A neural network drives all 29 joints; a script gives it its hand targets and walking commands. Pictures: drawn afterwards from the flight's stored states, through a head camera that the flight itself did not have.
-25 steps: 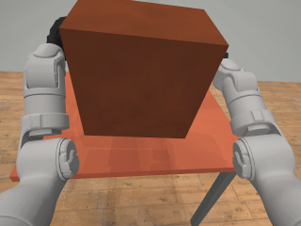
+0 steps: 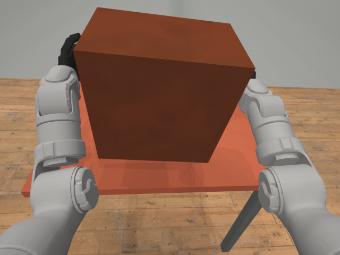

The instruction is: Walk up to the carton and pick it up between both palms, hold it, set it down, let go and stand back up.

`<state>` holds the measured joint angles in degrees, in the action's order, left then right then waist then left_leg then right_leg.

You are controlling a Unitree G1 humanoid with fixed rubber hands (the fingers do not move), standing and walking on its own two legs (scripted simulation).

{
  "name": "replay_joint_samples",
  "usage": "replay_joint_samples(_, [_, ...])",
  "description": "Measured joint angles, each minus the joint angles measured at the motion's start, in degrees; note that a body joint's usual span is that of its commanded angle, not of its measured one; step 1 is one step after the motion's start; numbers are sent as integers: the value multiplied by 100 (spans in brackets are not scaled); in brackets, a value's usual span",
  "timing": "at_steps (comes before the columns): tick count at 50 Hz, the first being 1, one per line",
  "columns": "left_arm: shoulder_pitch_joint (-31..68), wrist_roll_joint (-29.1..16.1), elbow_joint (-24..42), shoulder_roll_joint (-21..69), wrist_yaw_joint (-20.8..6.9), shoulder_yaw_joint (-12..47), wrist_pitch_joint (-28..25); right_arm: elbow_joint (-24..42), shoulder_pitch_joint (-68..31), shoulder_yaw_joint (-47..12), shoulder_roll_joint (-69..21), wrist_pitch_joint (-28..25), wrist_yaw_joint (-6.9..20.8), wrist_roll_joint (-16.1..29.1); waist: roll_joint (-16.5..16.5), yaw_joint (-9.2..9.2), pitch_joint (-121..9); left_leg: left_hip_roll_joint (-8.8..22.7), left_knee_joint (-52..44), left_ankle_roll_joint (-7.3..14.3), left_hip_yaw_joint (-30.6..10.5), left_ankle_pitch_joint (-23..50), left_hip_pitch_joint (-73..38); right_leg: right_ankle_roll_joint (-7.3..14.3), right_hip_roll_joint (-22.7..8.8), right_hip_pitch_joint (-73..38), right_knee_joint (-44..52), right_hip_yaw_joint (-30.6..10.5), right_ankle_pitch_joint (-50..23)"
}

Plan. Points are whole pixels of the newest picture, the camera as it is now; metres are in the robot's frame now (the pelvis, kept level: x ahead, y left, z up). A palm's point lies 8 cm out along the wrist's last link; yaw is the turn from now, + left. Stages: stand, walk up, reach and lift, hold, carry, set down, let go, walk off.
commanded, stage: set down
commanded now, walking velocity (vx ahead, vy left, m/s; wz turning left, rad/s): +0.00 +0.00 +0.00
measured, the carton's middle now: (160, 95) +0.41 +0.02 +0.21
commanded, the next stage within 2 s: none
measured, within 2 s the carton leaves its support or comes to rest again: rests again in 1.64 s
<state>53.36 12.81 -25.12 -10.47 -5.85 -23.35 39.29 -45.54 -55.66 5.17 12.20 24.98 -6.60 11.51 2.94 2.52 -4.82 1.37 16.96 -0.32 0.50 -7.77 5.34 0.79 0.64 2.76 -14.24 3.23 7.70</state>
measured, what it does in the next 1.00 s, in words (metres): stands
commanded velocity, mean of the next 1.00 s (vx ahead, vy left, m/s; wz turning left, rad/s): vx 0.00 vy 0.00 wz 0.00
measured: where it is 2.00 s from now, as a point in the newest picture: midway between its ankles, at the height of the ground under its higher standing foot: outside the picture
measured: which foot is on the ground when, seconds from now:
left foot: down 0.00-1.00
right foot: down 0.00-1.00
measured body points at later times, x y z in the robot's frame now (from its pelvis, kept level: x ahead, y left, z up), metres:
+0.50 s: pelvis +0.02 +0.01 +0.00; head -0.03 +0.03 +0.45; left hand +0.42 +0.21 +0.23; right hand +0.42 -0.17 +0.21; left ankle +0.02 +0.12 -0.75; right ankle +0.01 -0.11 -0.75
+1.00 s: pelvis +0.01 +0.01 +0.00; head -0.01 +0.03 +0.45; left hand +0.42 +0.22 +0.19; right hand +0.42 -0.16 +0.16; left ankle +0.02 +0.12 -0.75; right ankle +0.01 -0.11 -0.75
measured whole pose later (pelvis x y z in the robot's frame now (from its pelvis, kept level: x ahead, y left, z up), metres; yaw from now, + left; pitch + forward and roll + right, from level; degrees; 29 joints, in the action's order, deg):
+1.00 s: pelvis +0.01 +0.01 +0.00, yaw +0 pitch -3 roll -1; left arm 45.4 10.9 -30.0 -8.0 -5.2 -21.5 27.1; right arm -42.9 -44.3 11.2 7.3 16.2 -5.1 3.7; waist 2.1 0.3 -1.1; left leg 0.7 17.7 -0.2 0.2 -8.7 6.4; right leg 0.1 0.0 3.3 -14.2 3.5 8.4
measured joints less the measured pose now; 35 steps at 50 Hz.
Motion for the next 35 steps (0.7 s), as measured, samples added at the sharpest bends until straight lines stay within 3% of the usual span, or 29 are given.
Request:
replay_joint_samples(10, [-69, 12, -267, -83, -1, 258, -335, -196, 240, 576, -304, -443, 131, -376, 182, 52, 197, -71, -26, -11, -95, 14, -14, -28, -67, -49, 11, 96, 35])
replay_joint_samples(25, [-861, -92, 369, 339, 173, 282, -549, 331, 888, -168, 26, -603, 50, 69, -105, -60, 329, -38, 253, 32, 38, -325, -207, -85, -43, -305, -20, -43, 186])
replay_joint_samples(35, [-948, -171, 259, 268, 119, 216, -685, 340, 897, 2, -163, -589, 19, -117, 7, -110, 359, -6, 145, -26, -45, -175, -27, -32, -4, -130, 39, 38, 92])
